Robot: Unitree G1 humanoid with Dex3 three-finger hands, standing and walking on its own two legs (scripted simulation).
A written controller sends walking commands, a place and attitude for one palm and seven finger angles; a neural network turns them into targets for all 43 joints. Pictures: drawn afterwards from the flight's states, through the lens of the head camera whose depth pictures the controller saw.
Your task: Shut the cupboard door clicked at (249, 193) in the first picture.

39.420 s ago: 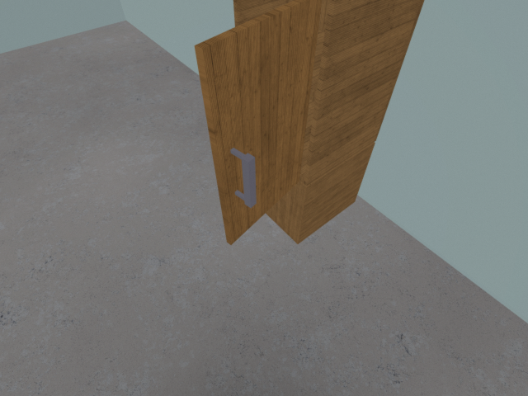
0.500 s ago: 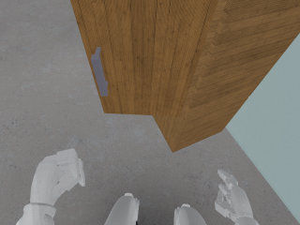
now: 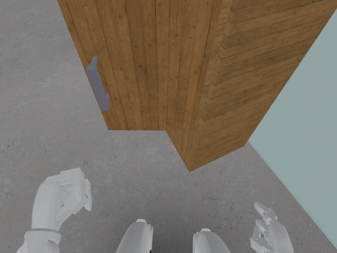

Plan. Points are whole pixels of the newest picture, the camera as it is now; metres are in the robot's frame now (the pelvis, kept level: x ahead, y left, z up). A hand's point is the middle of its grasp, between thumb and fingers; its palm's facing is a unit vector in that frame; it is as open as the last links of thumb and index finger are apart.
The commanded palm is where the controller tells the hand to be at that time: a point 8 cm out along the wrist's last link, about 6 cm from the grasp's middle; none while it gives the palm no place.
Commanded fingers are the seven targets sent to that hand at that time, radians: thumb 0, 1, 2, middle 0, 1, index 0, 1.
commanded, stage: raise the hand and make a fist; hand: left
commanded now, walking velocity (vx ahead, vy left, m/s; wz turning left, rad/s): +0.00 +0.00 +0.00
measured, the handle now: (100, 84) +0.54 +0.24 +0.05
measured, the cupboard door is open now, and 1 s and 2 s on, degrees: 64 64 62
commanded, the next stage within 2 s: bring the fist close to the handle in 0.04 s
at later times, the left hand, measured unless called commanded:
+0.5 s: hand (97, 163) +0.30 +0.18 +0.05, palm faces +0.02 -1.00 -0.03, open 3.1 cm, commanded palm +0.28 +0.23 +0.05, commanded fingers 0.00 0.90 0.90 -1.30 -1.50 -1.30 -1.50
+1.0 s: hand (105, 121) +0.41 +0.19 +0.05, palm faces +0.07 -1.00 -0.02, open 3.1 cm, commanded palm +0.39 +0.24 +0.05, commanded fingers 0.00 0.90 0.90 -1.30 -1.50 -1.30 -1.50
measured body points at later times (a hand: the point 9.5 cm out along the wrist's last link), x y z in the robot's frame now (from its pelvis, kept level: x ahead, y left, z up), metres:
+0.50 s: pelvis +0.00 +0.00 +0.00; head +0.08 +0.00 +0.44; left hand +0.29 +0.23 +0.06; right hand +0.17 -0.24 -0.09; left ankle +0.05 +0.11 -0.62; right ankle +0.02 -0.11 -0.62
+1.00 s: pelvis +0.00 +0.01 +0.01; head +0.10 +0.01 +0.45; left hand +0.40 +0.24 +0.05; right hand +0.11 -0.26 -0.10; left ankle +0.05 +0.11 -0.62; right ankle +0.02 -0.11 -0.62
